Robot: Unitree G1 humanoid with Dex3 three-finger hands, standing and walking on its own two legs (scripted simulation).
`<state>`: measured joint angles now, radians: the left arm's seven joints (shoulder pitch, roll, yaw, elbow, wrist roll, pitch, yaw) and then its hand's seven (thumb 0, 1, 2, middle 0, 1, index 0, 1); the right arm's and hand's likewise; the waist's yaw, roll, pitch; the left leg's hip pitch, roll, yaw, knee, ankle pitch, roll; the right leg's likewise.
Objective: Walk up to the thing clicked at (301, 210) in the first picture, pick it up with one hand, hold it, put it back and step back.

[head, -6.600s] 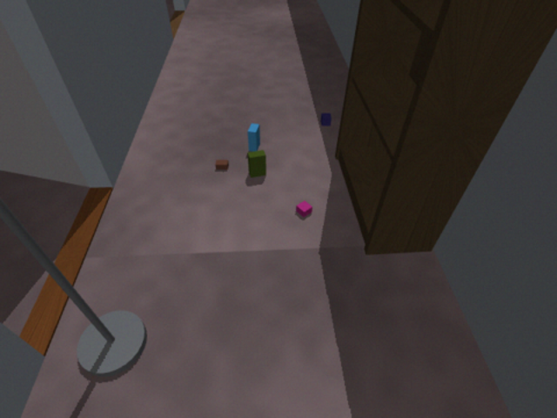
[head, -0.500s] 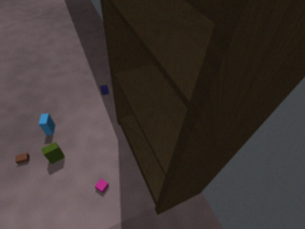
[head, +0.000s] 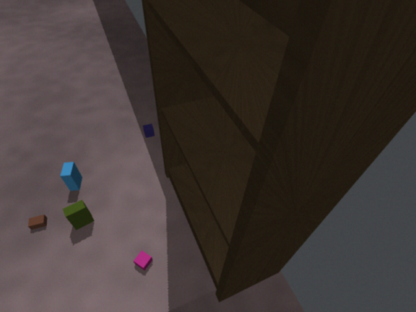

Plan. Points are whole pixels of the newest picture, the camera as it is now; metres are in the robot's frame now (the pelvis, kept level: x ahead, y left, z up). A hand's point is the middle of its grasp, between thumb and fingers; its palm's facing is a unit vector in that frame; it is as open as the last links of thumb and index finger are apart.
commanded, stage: walk up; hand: left
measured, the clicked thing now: (143, 260) +0.48 +0.29 -0.74
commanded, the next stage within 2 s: none
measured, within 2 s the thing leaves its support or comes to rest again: neither
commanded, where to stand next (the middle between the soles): +0.13 -0.02 m, yaw +1 degrees
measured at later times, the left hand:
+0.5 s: hand out of the picture +0.01 +0.32 -0.15, palm faces +0.03 -0.91 -0.42, open 7.4 cm
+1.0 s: hand out of the picture +0.15 +0.26 -0.15, palm faces +0.00 -0.92 -0.39, open 7.4 cm
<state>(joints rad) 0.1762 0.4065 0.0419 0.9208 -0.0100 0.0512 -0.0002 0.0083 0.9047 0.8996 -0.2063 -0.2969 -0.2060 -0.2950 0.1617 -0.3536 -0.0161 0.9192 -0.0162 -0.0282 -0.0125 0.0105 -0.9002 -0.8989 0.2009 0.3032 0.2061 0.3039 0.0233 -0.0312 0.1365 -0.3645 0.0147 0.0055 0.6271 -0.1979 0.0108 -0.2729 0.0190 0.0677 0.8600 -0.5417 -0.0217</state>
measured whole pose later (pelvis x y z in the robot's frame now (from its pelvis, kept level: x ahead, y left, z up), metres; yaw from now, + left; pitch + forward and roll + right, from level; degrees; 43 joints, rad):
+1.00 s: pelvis +0.07 -0.01 -0.01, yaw +2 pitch -2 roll +1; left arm 0.16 0.37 0.04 0.87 0.04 0.01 -0.01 0.01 0.90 0.90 -0.21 -0.30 -0.21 -0.30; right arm 0.18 -0.42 -0.03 0.91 0.01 0.00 -0.02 0.01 -0.90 -0.90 0.20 0.30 0.21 0.30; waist 0.02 0.01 0.13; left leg -0.38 -0.03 -0.01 0.89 -0.50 0.01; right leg -0.40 -0.05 -0.02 0.74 -0.31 -0.01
